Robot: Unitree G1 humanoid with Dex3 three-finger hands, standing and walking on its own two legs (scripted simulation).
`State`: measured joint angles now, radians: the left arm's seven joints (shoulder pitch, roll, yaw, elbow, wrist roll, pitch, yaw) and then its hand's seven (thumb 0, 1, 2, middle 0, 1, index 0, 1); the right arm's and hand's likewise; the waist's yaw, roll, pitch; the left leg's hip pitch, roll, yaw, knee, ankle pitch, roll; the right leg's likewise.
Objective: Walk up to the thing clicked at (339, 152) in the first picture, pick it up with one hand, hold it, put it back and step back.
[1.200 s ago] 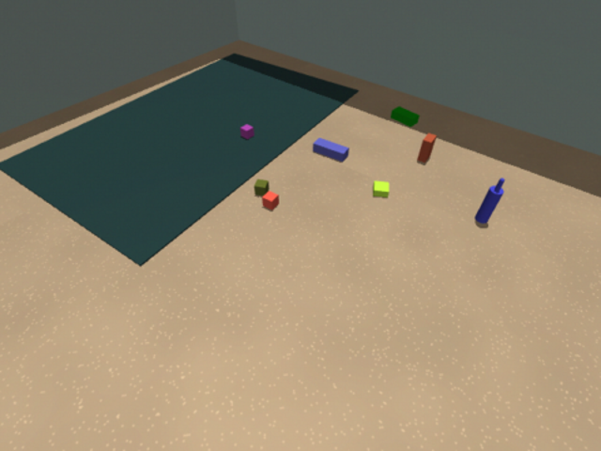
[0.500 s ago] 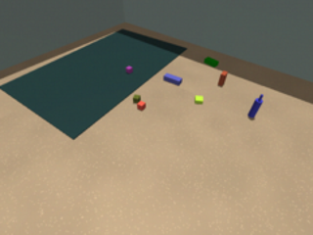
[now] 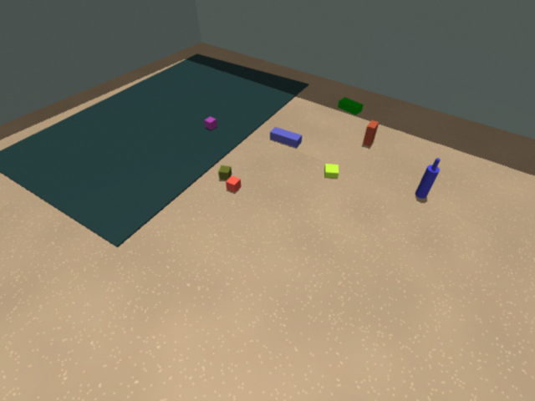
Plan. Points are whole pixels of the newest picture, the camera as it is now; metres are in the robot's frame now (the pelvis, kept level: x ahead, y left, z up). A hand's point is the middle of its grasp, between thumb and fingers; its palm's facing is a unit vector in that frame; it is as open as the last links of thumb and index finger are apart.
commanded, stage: walk up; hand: left
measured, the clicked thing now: (285, 137) +1.87 -0.07 -0.75
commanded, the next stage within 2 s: none
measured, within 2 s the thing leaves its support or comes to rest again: neither
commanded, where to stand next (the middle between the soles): +1.46 -0.03 m, yaw -29 degrees
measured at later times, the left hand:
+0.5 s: hand (172, 354) +0.25 +0.19 -0.13, palm faces -0.17 -0.89 -0.42, open 7.4 cm
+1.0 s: hand (221, 193) +0.67 +0.15 -0.13, palm faces -0.36 -0.84 -0.41, open 7.4 cm
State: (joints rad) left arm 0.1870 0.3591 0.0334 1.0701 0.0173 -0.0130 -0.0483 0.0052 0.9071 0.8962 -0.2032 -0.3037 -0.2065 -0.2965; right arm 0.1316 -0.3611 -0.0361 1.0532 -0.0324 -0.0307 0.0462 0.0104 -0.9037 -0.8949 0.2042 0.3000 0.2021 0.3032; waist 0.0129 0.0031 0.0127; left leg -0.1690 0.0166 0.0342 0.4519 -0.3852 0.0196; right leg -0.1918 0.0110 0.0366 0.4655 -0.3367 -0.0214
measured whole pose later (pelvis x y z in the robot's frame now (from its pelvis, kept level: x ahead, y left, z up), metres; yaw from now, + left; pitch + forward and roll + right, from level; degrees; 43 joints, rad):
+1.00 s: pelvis +0.48 -0.08 -0.01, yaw -19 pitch -2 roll +1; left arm 0.23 0.45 0.04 0.88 -0.03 -0.08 -0.03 0.01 0.91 0.90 -0.20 -0.30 -0.21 -0.30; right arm 0.30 -0.40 -0.08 0.85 -0.02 -0.06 0.09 0.01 -0.90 -0.90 0.20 0.30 0.20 0.30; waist -0.06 -0.01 0.06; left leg -0.11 0.03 0.16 0.44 -0.31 0.02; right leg -0.53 -0.06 0.00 0.88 -0.28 -0.02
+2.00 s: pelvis +0.93 -0.07 -0.02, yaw -26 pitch -2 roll +1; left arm 0.23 0.40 0.03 0.89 -0.01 -0.09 0.00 0.01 0.91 0.90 -0.20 -0.30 -0.21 -0.30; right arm 0.36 -0.41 -0.09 0.81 -0.04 0.00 0.08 0.01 -0.90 -0.90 0.20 0.30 0.20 0.30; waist -0.08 0.04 0.09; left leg -0.13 -0.02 0.19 0.61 -0.44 0.06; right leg -0.41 -0.02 -0.10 0.60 -0.15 -0.04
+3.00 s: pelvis +1.25 +0.00 -0.03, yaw -26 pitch -4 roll +0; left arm 0.28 0.38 0.04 0.86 0.00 -0.10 0.03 0.00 0.90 0.90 -0.21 -0.30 -0.21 -0.30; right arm 0.32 -0.42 -0.06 0.81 -0.03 0.04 0.07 0.01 -0.91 -0.90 0.20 0.30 0.20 0.30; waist -0.01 0.12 0.10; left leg -0.44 0.02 -0.01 1.15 -0.47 0.02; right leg -0.33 -0.03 -0.10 0.66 -0.26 -0.05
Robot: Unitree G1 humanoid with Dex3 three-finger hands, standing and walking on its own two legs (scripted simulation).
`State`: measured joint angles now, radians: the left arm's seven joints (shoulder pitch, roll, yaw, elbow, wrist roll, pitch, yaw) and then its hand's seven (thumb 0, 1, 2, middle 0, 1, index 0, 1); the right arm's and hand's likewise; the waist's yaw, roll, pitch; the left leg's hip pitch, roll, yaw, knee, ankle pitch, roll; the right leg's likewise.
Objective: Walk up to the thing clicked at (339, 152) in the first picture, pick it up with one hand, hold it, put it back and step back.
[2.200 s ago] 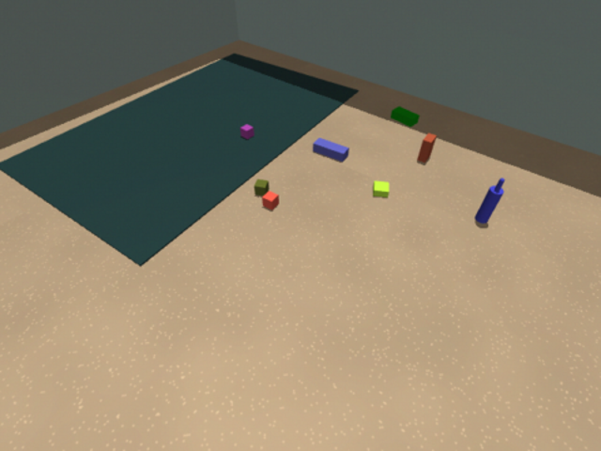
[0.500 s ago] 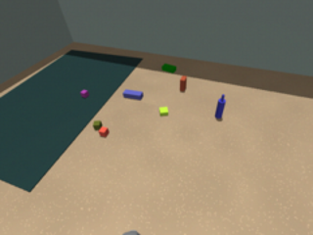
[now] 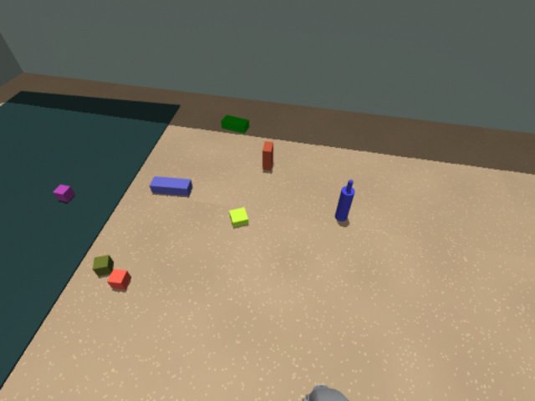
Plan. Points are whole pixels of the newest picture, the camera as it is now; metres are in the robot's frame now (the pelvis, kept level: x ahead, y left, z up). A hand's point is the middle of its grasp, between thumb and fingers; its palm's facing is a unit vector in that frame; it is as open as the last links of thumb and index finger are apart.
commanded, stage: walk up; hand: left
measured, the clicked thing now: (171, 186) +1.32 +0.46 -0.74
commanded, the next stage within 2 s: none
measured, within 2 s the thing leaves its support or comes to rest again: neither
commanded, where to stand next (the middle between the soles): +0.91 +0.37 m, yaw -10 degrees
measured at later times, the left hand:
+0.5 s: hand (68, 359) +0.26 +0.35 -0.13, palm faces -0.05 -0.88 -0.47, open 7.4 cm
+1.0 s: hand (91, 221) +0.58 +0.41 -0.13, palm faces -0.18 -0.87 -0.46, open 7.3 cm
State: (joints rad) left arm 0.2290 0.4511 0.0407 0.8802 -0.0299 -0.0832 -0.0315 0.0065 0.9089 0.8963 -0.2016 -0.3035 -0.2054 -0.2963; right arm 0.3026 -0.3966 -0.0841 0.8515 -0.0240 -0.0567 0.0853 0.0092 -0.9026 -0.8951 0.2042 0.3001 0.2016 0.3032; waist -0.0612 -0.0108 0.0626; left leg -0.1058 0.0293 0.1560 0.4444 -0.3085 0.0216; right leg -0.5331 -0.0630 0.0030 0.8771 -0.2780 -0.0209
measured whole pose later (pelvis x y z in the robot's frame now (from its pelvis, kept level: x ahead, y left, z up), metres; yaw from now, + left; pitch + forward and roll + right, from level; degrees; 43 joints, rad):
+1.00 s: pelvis +0.43 +0.15 -0.02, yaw -7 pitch -2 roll +1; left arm 0.23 0.40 0.03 0.89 -0.01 -0.09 0.00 0.01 0.91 0.90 -0.20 -0.30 -0.21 -0.30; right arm 0.36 -0.41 -0.09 0.81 -0.04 0.00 0.08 0.01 -0.90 -0.90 0.20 0.30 0.20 0.30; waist -0.08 0.04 0.09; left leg -0.13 -0.02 0.19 0.61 -0.44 0.06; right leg -0.41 -0.02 -0.10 0.60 -0.15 -0.04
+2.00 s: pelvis +0.71 +0.33 -0.02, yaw -7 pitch -4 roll +0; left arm 0.28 0.38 0.04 0.86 0.00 -0.10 0.03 0.00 0.90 0.90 -0.21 -0.30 -0.21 -0.30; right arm 0.32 -0.42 -0.06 0.81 -0.03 0.04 0.07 0.01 -0.91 -0.90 0.20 0.30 0.20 0.30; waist -0.01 0.12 0.10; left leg -0.44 0.02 -0.01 1.15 -0.47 0.02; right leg -0.33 -0.03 -0.10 0.66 -0.26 -0.05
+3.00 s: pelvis +0.81 +0.41 -0.02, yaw -10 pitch -3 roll +2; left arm 0.10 0.38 0.03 0.99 0.01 0.01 -0.03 0.00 0.91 0.90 -0.20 -0.30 -0.21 -0.30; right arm 0.17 -0.39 -0.01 1.03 -0.01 -0.05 -0.01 0.01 -0.90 -0.89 0.20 0.30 0.20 0.30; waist -0.02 -0.01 0.06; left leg -0.29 0.06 0.06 0.62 -0.28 -0.03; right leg -0.31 -0.03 -0.03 0.69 -0.34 -0.02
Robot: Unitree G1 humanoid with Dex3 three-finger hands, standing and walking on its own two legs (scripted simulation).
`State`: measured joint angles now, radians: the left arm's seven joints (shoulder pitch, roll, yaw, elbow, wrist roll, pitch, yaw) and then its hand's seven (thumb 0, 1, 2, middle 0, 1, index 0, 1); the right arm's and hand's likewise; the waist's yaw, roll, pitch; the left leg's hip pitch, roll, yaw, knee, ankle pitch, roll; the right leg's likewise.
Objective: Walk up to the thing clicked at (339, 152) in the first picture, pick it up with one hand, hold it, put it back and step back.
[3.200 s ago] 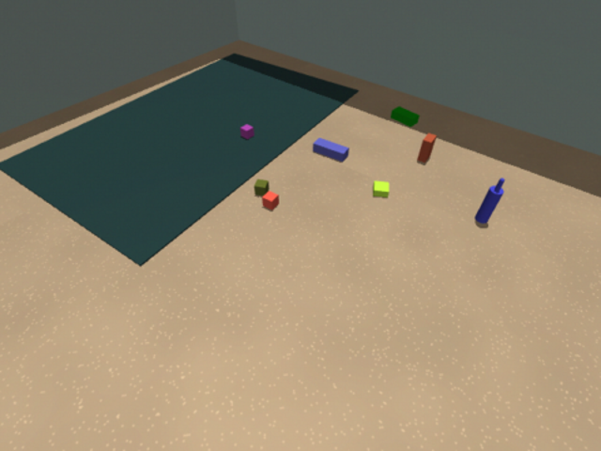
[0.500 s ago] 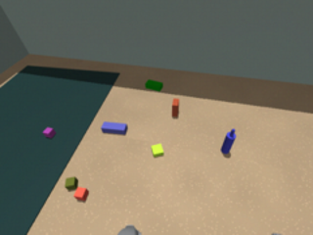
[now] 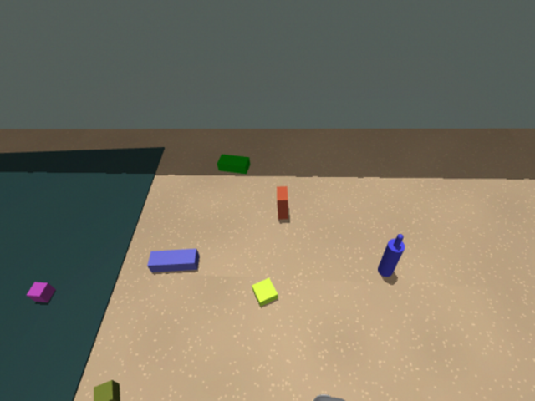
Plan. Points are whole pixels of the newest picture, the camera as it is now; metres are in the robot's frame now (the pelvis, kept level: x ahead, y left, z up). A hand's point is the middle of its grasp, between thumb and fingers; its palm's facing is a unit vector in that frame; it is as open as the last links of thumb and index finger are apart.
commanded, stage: walk up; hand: left
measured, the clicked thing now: (174, 260) +0.84 +0.42 -0.73
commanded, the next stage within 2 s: none
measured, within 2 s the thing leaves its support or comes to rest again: neither
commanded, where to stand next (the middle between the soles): +0.45 +0.28 m, yaw -3 degrees
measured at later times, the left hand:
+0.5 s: hand out of the picture +0.15 +0.46 -0.14, palm faces +0.00 -0.86 -0.51, open 7.4 cm
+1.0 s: hand (4, 328) +0.33 +0.50 -0.11, palm faces +0.02 -0.86 -0.50, open 7.3 cm
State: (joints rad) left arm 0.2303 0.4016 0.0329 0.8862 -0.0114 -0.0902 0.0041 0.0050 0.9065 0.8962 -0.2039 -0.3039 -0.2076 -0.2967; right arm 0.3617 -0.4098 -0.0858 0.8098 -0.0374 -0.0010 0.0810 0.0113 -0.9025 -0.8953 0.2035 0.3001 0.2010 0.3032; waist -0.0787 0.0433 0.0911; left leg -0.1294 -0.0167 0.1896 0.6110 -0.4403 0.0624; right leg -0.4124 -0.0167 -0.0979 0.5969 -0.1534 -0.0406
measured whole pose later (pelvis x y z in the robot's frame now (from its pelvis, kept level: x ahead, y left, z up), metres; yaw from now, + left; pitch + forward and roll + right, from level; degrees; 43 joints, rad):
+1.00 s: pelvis +0.25 +0.21 +0.00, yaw +1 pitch -4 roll +0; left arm 0.28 0.38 0.04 0.86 0.00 -0.10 0.03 0.00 0.90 0.90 -0.21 -0.30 -0.21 -0.30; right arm 0.32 -0.42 -0.06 0.81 -0.03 0.04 0.07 0.01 -0.91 -0.90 0.20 0.30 0.20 0.30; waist -0.01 0.12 0.10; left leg -0.44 0.02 -0.01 1.15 -0.47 0.02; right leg -0.33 -0.03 -0.10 0.66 -0.26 -0.05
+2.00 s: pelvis +0.34 +0.30 +0.00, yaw -3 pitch -3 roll +2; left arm 0.10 0.38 0.03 0.99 0.01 0.01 -0.03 0.00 0.91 0.90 -0.20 -0.30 -0.21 -0.30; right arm 0.17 -0.39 -0.01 1.03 -0.01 -0.05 -0.01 0.01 -0.90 -0.89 0.20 0.30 0.20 0.30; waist -0.02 -0.01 0.06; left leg -0.29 0.06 0.06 0.62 -0.28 -0.03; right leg -0.31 -0.03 -0.03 0.69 -0.34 -0.02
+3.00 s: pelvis +0.37 +0.31 +0.03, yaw -3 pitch -2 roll +0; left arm 0.09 0.35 0.03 1.11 0.01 0.03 -0.03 0.01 0.91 0.90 -0.20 -0.30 -0.21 -0.30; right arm 0.10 -0.36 0.00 1.13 -0.01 -0.04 -0.01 0.01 -0.90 -0.90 0.20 0.30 0.20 0.30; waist 0.00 -0.01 0.05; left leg -0.15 0.06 0.05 0.38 -0.19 -0.04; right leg -0.14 -0.01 -0.04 0.38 -0.22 -0.01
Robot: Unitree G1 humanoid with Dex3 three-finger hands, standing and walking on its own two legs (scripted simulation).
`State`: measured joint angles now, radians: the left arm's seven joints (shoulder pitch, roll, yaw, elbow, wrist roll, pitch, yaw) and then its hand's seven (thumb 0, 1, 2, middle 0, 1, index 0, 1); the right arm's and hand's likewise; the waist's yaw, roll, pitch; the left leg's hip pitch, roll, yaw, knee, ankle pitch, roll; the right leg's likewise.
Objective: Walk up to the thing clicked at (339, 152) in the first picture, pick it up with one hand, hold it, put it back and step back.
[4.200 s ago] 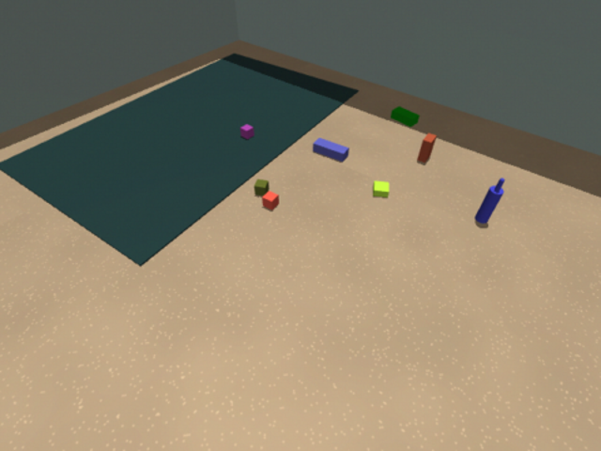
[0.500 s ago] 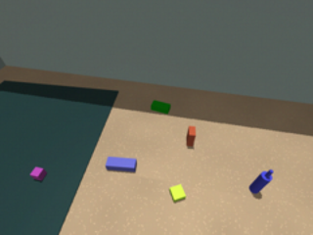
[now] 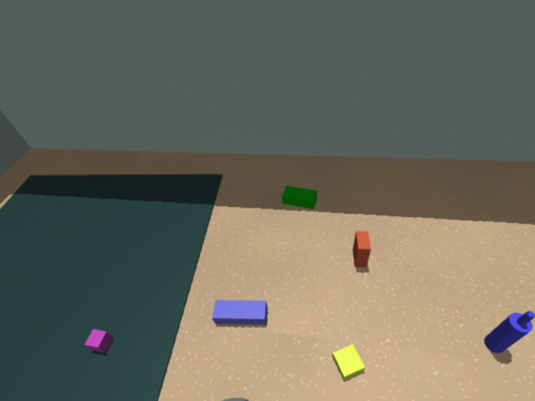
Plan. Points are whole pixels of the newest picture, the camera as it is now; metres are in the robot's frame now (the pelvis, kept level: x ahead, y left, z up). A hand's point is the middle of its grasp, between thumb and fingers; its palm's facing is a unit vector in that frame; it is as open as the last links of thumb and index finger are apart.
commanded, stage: walk up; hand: left
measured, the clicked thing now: (240, 312) +0.59 +0.20 -0.73
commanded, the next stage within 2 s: none
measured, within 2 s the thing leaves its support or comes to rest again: neither
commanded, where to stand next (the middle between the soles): +0.20 +0.06 m, yaw -3 degrees
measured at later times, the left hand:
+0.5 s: hand out of the picture +0.15 +0.39 -0.16, palm faces -0.08 -0.93 -0.36, open 7.4 cm
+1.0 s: hand (98, 371) +0.23 +0.35 -0.13, palm faces -0.08 -0.93 -0.36, open 7.3 cm
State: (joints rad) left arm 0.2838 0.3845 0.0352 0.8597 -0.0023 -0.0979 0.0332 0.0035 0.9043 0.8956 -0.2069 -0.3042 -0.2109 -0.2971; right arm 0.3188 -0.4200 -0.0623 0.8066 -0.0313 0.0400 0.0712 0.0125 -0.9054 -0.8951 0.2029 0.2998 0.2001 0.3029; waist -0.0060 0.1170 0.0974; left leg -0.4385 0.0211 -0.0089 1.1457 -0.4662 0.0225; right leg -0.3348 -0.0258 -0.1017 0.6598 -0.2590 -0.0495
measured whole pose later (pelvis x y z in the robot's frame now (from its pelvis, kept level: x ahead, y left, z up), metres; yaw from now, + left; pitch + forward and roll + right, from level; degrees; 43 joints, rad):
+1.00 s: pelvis +0.09 +0.09 +0.00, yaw -4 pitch -3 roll +2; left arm 0.10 0.38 0.03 0.99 0.01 0.01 -0.03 0.00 0.91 0.90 -0.20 -0.30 -0.21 -0.30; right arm 0.17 -0.39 -0.01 1.03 -0.01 -0.05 -0.01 0.01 -0.90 -0.89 0.20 0.30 0.20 0.30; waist -0.02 -0.01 0.06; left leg -0.29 0.06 0.06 0.62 -0.28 -0.03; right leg -0.31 -0.03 -0.03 0.69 -0.34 -0.02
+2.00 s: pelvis +0.12 +0.10 +0.03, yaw -3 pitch -2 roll +0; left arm 0.09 0.35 0.03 1.11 0.01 0.03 -0.03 0.01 0.91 0.90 -0.20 -0.30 -0.21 -0.30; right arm 0.10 -0.36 0.00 1.13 -0.01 -0.04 -0.01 0.01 -0.90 -0.90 0.20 0.30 0.20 0.30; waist 0.00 -0.01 0.05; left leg -0.15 0.06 0.05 0.38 -0.19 -0.04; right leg -0.14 -0.01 -0.04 0.38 -0.22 -0.01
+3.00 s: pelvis +0.12 +0.11 +0.03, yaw -3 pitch -1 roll +0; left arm 0.10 0.35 0.00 1.16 0.00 -0.01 -0.01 0.01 0.91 0.90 -0.20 -0.30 -0.21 -0.30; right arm 0.09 -0.35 0.00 1.16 -0.01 -0.01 0.02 0.01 -0.91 -0.90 0.20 0.30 0.20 0.30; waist 0.00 0.00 0.04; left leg -0.12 0.05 0.05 0.31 -0.16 -0.03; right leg -0.10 -0.02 -0.05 0.30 -0.18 0.01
